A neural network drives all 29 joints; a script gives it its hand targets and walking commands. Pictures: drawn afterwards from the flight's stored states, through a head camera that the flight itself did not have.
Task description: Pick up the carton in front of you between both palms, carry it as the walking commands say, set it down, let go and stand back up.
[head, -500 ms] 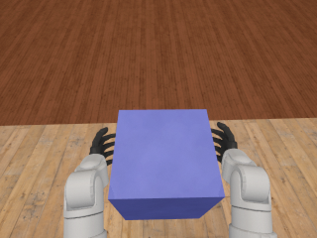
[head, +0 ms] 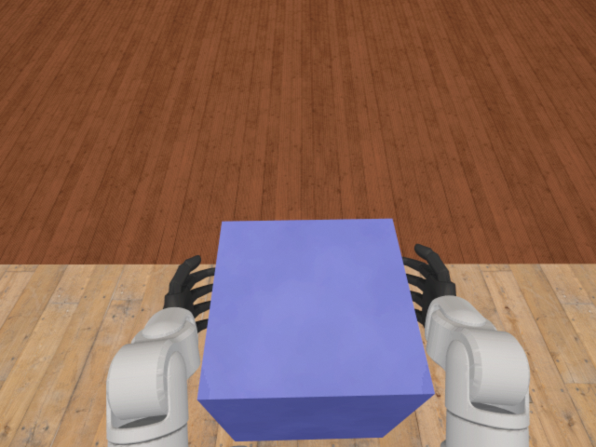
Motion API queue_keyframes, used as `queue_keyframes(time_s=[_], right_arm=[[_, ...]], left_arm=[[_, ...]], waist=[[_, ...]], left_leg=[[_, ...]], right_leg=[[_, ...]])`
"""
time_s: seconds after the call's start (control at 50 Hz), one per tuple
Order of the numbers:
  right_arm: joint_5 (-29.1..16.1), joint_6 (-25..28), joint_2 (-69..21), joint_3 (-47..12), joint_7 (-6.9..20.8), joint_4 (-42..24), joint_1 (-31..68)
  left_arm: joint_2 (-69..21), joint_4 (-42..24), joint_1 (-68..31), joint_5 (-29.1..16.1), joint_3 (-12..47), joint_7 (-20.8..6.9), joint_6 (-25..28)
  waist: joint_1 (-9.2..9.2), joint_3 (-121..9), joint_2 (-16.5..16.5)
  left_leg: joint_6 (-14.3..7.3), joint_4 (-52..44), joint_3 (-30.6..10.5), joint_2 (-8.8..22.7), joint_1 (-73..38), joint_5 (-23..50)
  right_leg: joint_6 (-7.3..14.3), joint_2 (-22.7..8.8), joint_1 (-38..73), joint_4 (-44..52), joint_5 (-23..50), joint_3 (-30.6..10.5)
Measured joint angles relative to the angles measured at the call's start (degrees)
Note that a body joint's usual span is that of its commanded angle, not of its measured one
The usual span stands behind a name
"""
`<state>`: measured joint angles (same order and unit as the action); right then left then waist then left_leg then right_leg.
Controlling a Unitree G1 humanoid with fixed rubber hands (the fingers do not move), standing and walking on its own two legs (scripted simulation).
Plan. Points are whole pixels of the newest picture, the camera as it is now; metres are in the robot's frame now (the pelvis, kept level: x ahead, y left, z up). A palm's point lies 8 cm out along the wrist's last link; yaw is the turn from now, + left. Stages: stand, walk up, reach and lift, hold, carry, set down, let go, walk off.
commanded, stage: carry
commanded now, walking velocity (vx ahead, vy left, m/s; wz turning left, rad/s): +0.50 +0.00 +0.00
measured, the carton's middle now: (308, 337) +0.25 +0.01 +0.02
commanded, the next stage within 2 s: none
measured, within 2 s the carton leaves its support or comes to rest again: neither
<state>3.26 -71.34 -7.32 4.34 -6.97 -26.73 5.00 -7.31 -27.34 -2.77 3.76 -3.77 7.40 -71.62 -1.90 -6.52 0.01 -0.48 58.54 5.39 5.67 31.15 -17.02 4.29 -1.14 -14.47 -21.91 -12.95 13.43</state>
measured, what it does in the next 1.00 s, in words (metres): walks ahead: left foot, then right foot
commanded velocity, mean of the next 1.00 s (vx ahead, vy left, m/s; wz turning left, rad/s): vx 0.50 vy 0.00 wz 0.00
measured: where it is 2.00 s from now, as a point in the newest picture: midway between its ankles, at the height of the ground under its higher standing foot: (317, 189)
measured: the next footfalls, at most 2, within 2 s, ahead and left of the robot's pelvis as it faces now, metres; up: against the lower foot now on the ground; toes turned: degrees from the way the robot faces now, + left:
left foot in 0.26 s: +0.37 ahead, +0.11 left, +0.00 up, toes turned +9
right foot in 0.76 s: +0.71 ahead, -0.11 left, +0.00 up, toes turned -13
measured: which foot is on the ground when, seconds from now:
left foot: up 0.00-0.24, down 0.26-0.78, up 0.80-1.00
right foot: down 0.00-0.30, up 0.32-0.74, down 0.76-1.00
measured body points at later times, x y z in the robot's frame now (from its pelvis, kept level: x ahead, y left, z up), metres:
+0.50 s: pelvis +0.34 +0.04 +0.00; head +0.35 +0.05 +0.45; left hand +0.61 +0.16 +0.06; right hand +0.57 -0.14 +0.07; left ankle +0.33 +0.10 -0.74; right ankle +0.32 -0.11 -0.67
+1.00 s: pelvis +0.66 -0.04 +0.00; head +0.70 -0.05 +0.45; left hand +0.99 +0.12 +0.13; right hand +1.00 -0.19 +0.13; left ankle +0.67 +0.11 -0.66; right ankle +0.67 -0.10 -0.74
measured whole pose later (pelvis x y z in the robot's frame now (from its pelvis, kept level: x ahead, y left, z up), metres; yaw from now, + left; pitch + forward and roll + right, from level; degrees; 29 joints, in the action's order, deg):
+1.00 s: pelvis +0.66 -0.04 +0.00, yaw -1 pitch +5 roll +1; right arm 1.9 -73.8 -6.5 11.6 -8.4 -23.8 25.8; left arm -6.5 -24.5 -23.7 0.5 -11.3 9.9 -74.2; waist -2.3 -0.8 -0.9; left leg -2.7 62.3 3.0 4.8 34.9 -15.9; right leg 5.0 -1.0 -16.6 -23.6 -12.0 12.2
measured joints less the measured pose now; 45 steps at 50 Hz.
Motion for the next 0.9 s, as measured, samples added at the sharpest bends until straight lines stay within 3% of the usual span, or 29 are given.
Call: queue_keyframes(time_s=[0.12,0.24,0.28,0.3,0.34,0.36,0.4,0.52,0.6,0.68,0.76,0.8,0.84,0.9], right_arm=[[0.95,1.77,0.02,-0.75,0.59,-1.96,-1.17],[0.92,1.66,0.05,-0.55,0.64,-2.61,-2.88],[0.78,2.0,0.03,-0.79,0.67,-1.24,-2.48],[0.84,2.44,0.02,-0.98,0.68,0.33,-2.0],[0.84,2.84,0.02,-1.08,0.69,2.7,-1.43],[0.79,2.98,0.01,-1.03,0.69,3.11,-1.6],[0.66,3.57,-0.02,-0.94,0.7,2.93,-2.57],[0.2,5.65,-0.05,-0.88,0.83,0.34,-5.04],[-0.12,5.45,-0.05,-1.38,0.91,-2.01,-5.19],[-0.59,3.75,0.04,-1.59,0.77,-5.65,-3.49],[-1.17,0.88,0.05,-0.11,-0.29,-8.3,1.2],[-1.71,-0.46,0.8,1.86,-0.82,-7.27,4.71],[-2.36,-1.9,1.61,3.38,-1.2,-5.56,8.2],[-2.48,-3.23,0.94,5.25,-1.46,-3.37,13.1]], left_arm=[[0.02,-1.09,-0.3,-0.53,0.05,-0.01,1.19],[0.02,-0.67,0.32,-0.3,1.0,-0.08,0.96],[0.06,-0.41,0.53,-0.03,0.61,-0.11,0.95],[0.08,0.3,0.52,0.04,0.08,-0.12,1.05],[0.06,1.6,0.62,0.25,-0.53,-0.14,1.15],[0.05,1.93,0.76,0.35,-0.47,-0.16,1.21],[0.05,2.19,1.18,0.49,0.01,-0.22,1.68],[-0.06,0.82,3.06,0.83,1.72,-0.52,4.27],[-0.11,-2.31,3.93,0.97,2.02,-0.51,4.09],[-0.02,-6.88,2.6,0.11,1.46,0.09,1.94],[-0.05,-8.29,-2.87,-1.4,-0.24,0.99,-0.54],[-0.42,-5.53,-7.11,-1.95,-1.22,1.39,-0.91],[-0.68,-3.4,-10.7,-2.45,-2.45,2.05,-1.93],[-0.62,-2.45,-14.05,-2.88,-4.5,2.55,-3.03]], waist=[[-0.33,-0.13,0.27],[0.68,-0.22,0.52],[1.33,0.23,1.7],[1.89,0.58,2.47],[2.8,1.65,1.96],[3.05,2.24,1.46],[3.44,3.03,0.81],[3.79,2.45,-0.31],[3.09,1.34,-0.14],[2.44,1.14,0.23],[2.13,1.48,-0.81],[0.77,2.24,-2.57],[-0.04,3.76,-2.12],[-0.32,5.58,-1.59]], left_leg=[[0.33,-18.36,2.25,-0.27,4.02,8.81],[-1.35,-29.76,7.27,-2.36,-0.21,13.42],[-2.79,-29.95,9.28,-3.75,-3.21,12.65],[-4.1,-27.07,9.97,-4.02,-3.16,10.69],[-5.45,-25.64,10.32,-3.72,-4.65,6.98],[-5.07,-26.96,10.24,-3.61,-6.19,6.69],[-4.72,-30.69,10.07,-3.73,-9.68,6.48],[-3.44,-40.65,8.41,-3.77,-20.27,5.19],[-1.93,-44.23,7.74,-3.82,-27.19,2.32],[0.1,-45.11,7.39,-3.99,-33.85,-2.5],[2.35,-36.98,6.49,-2.26,-37.27,-11.36],[1.6,-18.78,3.86,0.15,-30.66,-11.65],[0.13,1.18,-1.1,-1.56,-20.44,-10.28],[-2.1,11.43,-2.81,-2.17,-8.24,-4.87]], right_leg=[[-1.81,-0.17,10.16,7.22,-2.68,-1.26],[-4.99,-1.07,19.46,6.14,-11.2,-2.26],[-5.71,-3.34,18.78,-3.43,-16.62,-2.45],[-5.45,-4.85,15.37,-12.95,-15.37,-3.6],[-4.83,-4.04,5.7,-32.97,-13.09,-8.45],[-4.23,-3.39,1.05,-40.04,-11.83,-9.73],[-3.34,-3.22,-6.63,-45.72,-8.21,-10.27],[-3.89,-4.69,-18.55,-32.95,0.61,-8.43],[-4.48,-5.04,-20.42,-20.27,6.08,-6.45],[-3.64,-4.19,-19.29,-11.42,9.99,-3.68],[-1.33,-1.78,-14.27,-7.08,8.69,-0.83],[1.11,-0.88,-14.68,-12.49,5.38,0.07],[1.59,-1.01,-13.31,-13.08,2.5,-0.01],[0.96,-0.54,-8.98,-8.37,2.24,-0.24]])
